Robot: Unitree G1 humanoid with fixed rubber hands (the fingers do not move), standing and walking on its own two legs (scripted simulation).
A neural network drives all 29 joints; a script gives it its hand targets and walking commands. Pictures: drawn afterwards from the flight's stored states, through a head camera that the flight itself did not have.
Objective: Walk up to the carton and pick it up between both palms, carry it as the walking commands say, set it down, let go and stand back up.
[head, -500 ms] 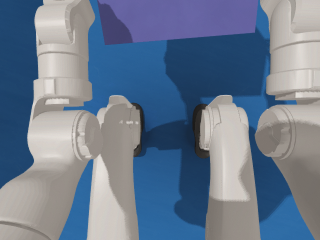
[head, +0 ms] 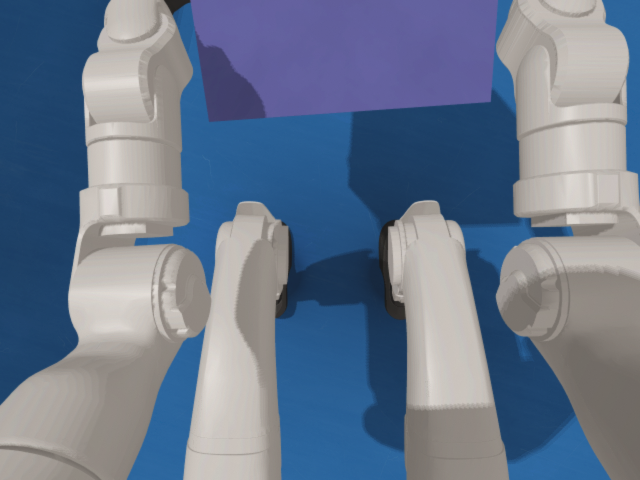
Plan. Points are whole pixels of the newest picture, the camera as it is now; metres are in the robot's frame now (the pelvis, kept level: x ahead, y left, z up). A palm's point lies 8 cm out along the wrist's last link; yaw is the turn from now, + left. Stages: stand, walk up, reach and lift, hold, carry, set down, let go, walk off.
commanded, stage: reach and lift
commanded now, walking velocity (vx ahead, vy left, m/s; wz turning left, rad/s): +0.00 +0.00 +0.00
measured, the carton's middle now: (341, 12) +0.55 +0.00 -0.16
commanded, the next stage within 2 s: none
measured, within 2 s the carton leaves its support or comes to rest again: neither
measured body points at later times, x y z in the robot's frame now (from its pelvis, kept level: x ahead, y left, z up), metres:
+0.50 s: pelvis -0.01 +0.00 +0.05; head +0.29 +0.00 +0.38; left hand +0.52 +0.18 -0.02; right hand +0.54 -0.16 +0.00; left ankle +0.16 +0.14 -0.48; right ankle +0.16 -0.12 -0.48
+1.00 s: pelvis +0.01 -0.01 +0.12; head +0.27 -0.01 +0.49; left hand +0.50 +0.17 +0.06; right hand +0.51 -0.17 +0.08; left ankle +0.16 +0.14 -0.48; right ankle +0.16 -0.12 -0.48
